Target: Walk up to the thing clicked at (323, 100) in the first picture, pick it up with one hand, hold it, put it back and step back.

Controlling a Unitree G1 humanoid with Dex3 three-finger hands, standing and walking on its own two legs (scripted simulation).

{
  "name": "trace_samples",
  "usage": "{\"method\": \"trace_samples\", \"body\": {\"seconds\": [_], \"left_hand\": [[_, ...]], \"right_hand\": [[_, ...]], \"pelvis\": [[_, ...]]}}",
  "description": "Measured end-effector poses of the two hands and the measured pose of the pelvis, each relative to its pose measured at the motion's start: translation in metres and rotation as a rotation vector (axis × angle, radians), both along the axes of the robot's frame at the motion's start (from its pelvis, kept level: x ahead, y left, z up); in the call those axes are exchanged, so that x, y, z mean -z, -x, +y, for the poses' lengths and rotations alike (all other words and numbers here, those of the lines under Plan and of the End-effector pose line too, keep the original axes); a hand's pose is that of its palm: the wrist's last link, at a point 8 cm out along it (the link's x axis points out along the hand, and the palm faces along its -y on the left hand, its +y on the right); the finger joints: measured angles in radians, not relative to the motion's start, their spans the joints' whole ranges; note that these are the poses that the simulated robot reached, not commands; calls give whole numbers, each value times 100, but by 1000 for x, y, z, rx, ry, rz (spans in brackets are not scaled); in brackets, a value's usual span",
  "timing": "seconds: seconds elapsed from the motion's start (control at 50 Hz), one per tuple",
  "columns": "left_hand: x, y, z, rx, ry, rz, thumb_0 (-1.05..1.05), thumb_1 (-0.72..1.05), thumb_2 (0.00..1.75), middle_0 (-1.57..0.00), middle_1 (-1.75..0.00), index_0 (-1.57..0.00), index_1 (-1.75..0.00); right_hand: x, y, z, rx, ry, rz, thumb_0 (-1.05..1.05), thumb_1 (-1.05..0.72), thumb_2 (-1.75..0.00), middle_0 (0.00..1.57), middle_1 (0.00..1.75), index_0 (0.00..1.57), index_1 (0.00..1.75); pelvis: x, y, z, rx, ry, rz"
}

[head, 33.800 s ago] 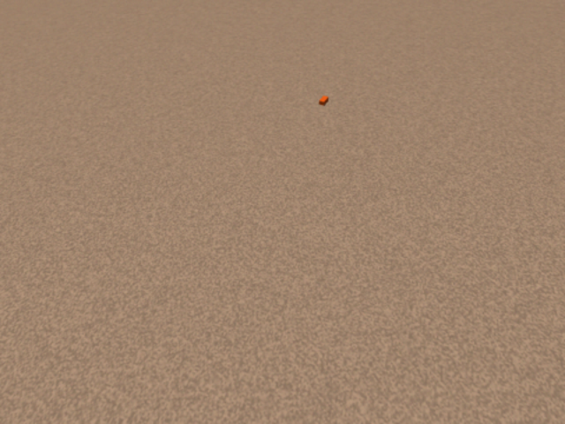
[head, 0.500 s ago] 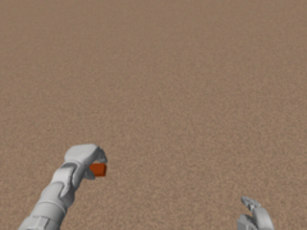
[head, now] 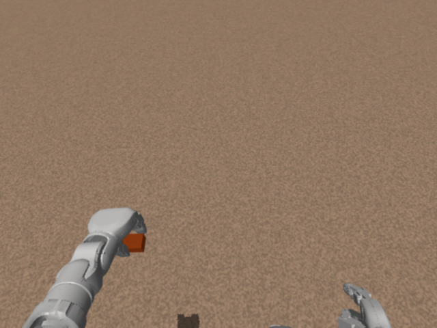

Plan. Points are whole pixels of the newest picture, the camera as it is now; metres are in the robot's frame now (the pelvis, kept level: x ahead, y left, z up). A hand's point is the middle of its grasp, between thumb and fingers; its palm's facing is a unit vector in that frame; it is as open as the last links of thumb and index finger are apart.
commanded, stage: crouch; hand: left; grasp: from above
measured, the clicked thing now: (129, 243) +0.32 +0.22 -0.11
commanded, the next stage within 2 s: lower in 1.78 s
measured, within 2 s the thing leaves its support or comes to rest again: neither
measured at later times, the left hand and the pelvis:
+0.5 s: hand (144, 249) +0.37 +0.25 -0.31, palm faces -0.43 +0.03 -0.90, open 6.4 cm; pelvis -0.05 +0.02 -0.19, yaw +0 degrees
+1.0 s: hand (152, 258) +0.41 +0.27 -0.50, palm faces -0.45 -0.01 -0.89, open 6.4 cm; pelvis -0.06 +0.02 -0.34, yaw -2 degrees
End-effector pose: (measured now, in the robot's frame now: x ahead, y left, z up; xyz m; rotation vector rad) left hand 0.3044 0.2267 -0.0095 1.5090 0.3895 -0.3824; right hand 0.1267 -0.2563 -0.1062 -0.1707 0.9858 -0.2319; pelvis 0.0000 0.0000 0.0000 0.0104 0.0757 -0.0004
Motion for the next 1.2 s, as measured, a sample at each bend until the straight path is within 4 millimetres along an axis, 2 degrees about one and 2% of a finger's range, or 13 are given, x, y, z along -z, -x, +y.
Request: {"method": "trace_samples", "body": {"seconds": [0.12, 0.26, 0.38, 0.48, 0.56, 0.66, 0.76, 0.86, 1.02, 1.2], "left_hand": [[49, -12, 6, 15, -46, -28, 1, 56, 0, -103, -9, -107, -4], [120, -38, 13, 11, -79, -62, 1, 57, 0, -102, -8, -106, -3], [183, -56, 15, -9, -79, -68, 1, 57, 0, -102, -9, -106, -3], [232, -68, 17, -17, -71, -56, 1, 57, 0, -101, -10, -105, -5], [269, -78, 22, -25, -67, -41, 1, 57, 0, -101, -11, -105, -5], [315, -88, 30, -29, -58, -18, 1, 57, 0, -100, -12, -104, -7], [359, -96, 36, -20, -45, -18, 1, 57, 0, -100, -13, -104, -8], [394, -102, 42, -26, -37, -24, 1, 56, 0, -100, -14, -104, -8], [433, -111, 46, -39, -35, -21, 1, 56, 1, -101, -13, -105, -7], [461, -118, 47, -37, -31, -2, 1, 56, 0, -101, -12, -106, -6]], "right_hand": [[30, 27, -12, -6, 47, 83, 1, -89, -89, 20, 30, 20, 30], [89, 76, -22, 34, 98, 197, 1, -89, -89, 20, 30, 20, 30], [145, 120, -15, 79, 108, 297, 1, -90, -89, 20, 30, 20, 30], [188, 142, -2, 95, 91, 357, 1, -89, -89, 20, 30, 20, 30], [221, 148, 7, 81, 74, 376, 1, -89, -89, 20, 30, 20, 30], [258, 144, 12, 40, 65, 378, 1, -89, -89, 20, 30, 20, 30], [289, 134, 9, -15, 71, 385, 0, -89, -89, 20, 30, 20, 30], [313, 126, 2, -60, 87, 395, 0, -90, -89, 20, 30, 20, 30], [338, 125, -8, -85, 106, 419, 0, -90, -89, 20, 30, 20, 30], [358, 145, -9, -79, 100, 467, 0, -91, -90, 20, 30, 20, 30]], "pelvis": [[31, 12, 1, -11, 11, 119], [90, 28, 8, -15, 28, 270], [142, 39, 14, -11, 40, 382], [182, 44, 19, -10, 49, 449], [213, 48, 21, -11, 56, 494], [250, 52, 22, -15, 68, 540], [284, 54, 21, -18, 81, 572], [311, 55, 19, -19, 91, 584], [342, 57, 17, -13, 99, 586], [368, 61, 17, -5, 103, 573]]}}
